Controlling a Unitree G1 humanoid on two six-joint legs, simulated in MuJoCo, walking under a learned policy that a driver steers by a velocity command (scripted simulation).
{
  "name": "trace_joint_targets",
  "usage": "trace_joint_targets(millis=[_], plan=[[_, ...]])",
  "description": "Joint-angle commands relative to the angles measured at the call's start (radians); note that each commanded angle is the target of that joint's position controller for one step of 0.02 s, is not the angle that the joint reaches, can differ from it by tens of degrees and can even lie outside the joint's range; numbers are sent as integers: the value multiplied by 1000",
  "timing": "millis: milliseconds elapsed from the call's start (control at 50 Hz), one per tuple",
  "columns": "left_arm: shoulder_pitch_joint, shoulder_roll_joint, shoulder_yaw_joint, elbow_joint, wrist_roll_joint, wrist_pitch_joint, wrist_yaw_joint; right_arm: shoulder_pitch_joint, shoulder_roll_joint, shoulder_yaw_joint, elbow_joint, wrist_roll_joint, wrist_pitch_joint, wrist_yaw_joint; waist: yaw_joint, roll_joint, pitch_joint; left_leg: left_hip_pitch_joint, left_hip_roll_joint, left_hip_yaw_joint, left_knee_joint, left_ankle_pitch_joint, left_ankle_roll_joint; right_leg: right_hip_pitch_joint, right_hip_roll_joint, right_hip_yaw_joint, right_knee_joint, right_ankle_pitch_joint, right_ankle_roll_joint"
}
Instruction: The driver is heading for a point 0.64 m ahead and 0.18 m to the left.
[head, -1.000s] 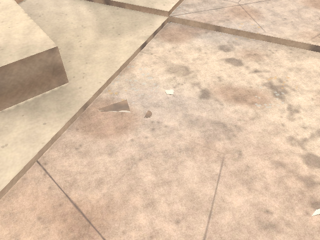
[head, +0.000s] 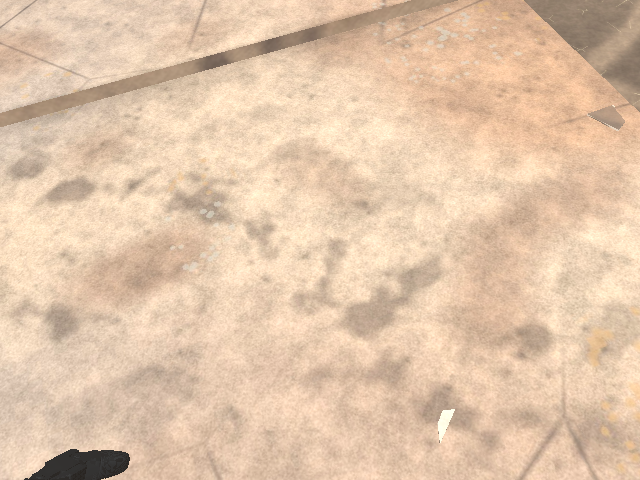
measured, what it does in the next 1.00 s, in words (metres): steps on the spot: left foot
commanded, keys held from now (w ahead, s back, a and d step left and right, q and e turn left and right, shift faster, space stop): shift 1.00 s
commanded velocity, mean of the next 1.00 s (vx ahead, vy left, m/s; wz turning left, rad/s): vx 0.01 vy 0.00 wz -0.07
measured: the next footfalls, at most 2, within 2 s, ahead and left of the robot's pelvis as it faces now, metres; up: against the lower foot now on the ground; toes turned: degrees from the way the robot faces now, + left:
left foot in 0.24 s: +0.06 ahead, +0.14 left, +0.00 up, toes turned +0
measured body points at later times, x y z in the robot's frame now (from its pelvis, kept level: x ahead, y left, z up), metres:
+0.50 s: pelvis +0.04 +0.03 +0.00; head +0.04 +0.03 +0.45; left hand +0.17 +0.28 -0.11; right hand +0.15 -0.23 -0.12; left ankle +0.02 +0.14 -0.73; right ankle +0.05 -0.10 -0.73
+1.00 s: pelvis +0.05 +0.04 +0.01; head +0.06 +0.04 +0.46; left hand +0.14 +0.31 -0.13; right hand +0.12 -0.22 -0.13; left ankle +0.02 +0.14 -0.73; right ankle +0.05 -0.10 -0.73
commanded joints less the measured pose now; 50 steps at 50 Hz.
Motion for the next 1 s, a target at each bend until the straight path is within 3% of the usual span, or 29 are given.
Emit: trace_joint_targets(millis=[20,40,80,140,180,220,240,260,280,300,320,380,540,740,1000], plan=[[40,170,52,-39,0,-38,3,-8,-87,-19,-56,8,6,-17,55,-133,-227,-206,8,-119,215,-35,-19,308,-253,269,-201,484,-219],[0,157,46,-37,-8,-38,6,3,-89,-20,-50,-3,12,-23,38,-139,-214,-168,6,-115,202,15,-30,262,-236,234,-202,503,-203],[-34,127,34,-32,0,-38,12,38,-62,-12,-38,-2,16,-23,10,-147,-224,-73,-9,-101,137,71,-42,205,-202,182,-200,535,-198],[-25,109,33,-7,-2,-35,11,17,-17,10,-39,-1,19,-20,36,-156,-223,14,-14,-96,-70,99,-36,202,-192,177,-189,467,-201],[-8,108,32,19,-3,-33,9,14,-23,13,-41,1,21,-17,48,-170,-219,65,-20,-94,-172,128,-27,198,-203,207,-189,402,-209],[-32,84,22,39,-14,-34,6,55,-12,17,-23,-5,19,-10,11,-164,-203,178,-35,-73,-371,273,-2,146,-176,202,-172,271,-172],[-6,58,12,60,-18,-38,3,70,-11,21,-17,-20,16,-7,0,-136,-192,254,-27,-91,-489,404,19,107,-140,190,-169,151,-119],[33,33,4,74,-3,-46,2,73,-64,15,-23,-37,14,-10,32,-46,-187,310,66,-200,-506,564,54,58,-78,149,-115,18,-52],[92,18,3,78,11,-51,-4,15,-112,7,-19,-30,13,-14,111,113,-162,222,119,-225,-489,474,120,80,-2,67,-121,-66,3],[44,41,6,87,18,-48,2,-32,-53,19,-30,-27,9,-9,79,127,-135,92,103,-238,-532,256,140,176,4,50,-121,-31,33],[0,74,19,91,10,-44,7,-42,-28,27,-31,-33,3,-7,59,100,-96,58,72,-218,-545,173,114,191,3,52,-112,4,33],[9,58,22,110,6,-30,21,-6,-23,34,-3,-25,-21,-10,45,69,-85,78,39,-178,-526,223,73,197,-10,71,-121,80,18],[54,42,31,195,-4,-41,28,23,-8,43,45,-18,-20,-21,29,-16,-107,154,14,-152,-492,342,81,205,-17,68,-131,190,33],[81,55,39,306,-10,-35,46,29,-5,44,124,-13,-17,-17,31,-20,-104,186,-2,-139,-507,436,85,248,-24,62,-146,244,42],[73,49,33,434,-14,-33,53,65,-7,46,205,-13,-11,-27,30,-15,-84,201,-15,-135,-530,450,87,247,-21,42,-174,219,49]])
